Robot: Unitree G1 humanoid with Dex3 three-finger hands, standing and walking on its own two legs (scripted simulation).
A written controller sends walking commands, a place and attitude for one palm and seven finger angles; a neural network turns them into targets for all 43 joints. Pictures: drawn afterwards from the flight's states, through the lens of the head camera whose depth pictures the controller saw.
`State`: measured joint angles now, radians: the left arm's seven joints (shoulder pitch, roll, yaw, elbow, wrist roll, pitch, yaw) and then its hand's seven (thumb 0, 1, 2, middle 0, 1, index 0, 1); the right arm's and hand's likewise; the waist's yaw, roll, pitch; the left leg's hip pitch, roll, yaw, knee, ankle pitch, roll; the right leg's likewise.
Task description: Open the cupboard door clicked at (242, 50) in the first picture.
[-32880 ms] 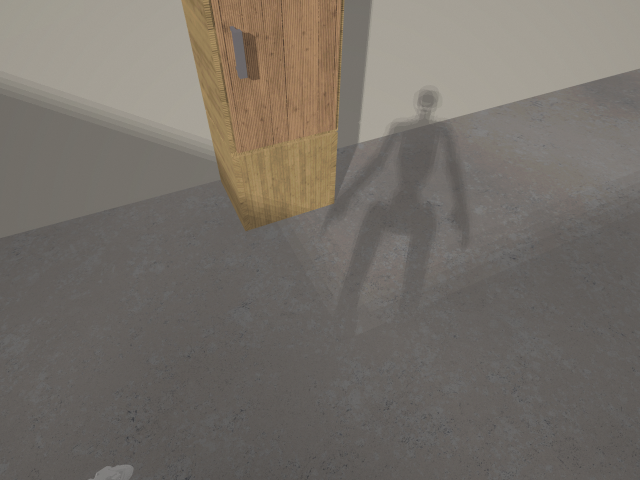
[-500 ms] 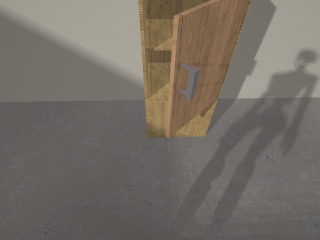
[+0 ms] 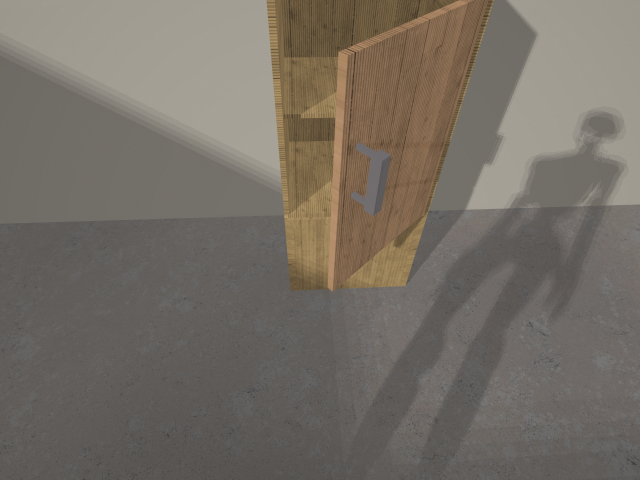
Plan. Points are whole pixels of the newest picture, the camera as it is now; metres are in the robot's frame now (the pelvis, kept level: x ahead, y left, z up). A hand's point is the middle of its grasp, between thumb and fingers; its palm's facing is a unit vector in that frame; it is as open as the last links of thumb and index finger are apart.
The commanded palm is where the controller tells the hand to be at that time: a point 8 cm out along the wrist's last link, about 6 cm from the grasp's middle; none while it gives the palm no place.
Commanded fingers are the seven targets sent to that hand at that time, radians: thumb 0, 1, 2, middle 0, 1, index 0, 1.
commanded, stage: let the arm hang, fingers relaxed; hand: left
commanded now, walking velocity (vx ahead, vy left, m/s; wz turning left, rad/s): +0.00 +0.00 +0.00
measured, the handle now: (367, 179) +0.62 -0.05 +0.01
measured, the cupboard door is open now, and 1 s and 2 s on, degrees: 42 42 42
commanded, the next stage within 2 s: look to check the result in 0.04 s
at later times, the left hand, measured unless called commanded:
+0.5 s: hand out of the picture +0.00 +0.16 -0.18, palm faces +0.06 -0.98 -0.17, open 7.3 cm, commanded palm none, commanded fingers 0.00 0.90 0.90 -0.20 -0.30 -0.20 -0.30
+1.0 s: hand out of the picture +0.03 +0.17 -0.18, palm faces +0.00 -0.98 -0.19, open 7.3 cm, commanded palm none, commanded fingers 0.00 0.90 0.90 -0.20 -0.30 -0.20 -0.30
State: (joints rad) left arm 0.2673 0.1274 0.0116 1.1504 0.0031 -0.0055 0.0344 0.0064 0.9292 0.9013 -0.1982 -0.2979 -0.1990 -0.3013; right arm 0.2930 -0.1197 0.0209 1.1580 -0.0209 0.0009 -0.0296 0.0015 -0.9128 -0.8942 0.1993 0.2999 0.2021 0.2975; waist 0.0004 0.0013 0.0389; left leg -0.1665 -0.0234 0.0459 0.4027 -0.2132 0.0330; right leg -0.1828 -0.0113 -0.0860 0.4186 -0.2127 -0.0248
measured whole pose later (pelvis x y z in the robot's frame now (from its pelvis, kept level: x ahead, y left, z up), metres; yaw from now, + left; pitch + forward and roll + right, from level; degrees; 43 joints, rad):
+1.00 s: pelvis +0.03 +0.00 -0.01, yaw -5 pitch +0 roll +0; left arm 0.26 0.14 0.05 1.11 0.01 0.03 0.02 0.00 0.91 0.90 -0.20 -0.30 -0.20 -0.30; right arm 0.23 -0.15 -0.01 1.11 -0.02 0.02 -0.05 0.00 -0.92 -0.89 0.20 0.30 0.20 0.30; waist 0.01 0.00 0.08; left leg -0.17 0.00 0.12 0.47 -0.30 0.03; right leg -0.23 0.01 -0.01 0.51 -0.28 -0.02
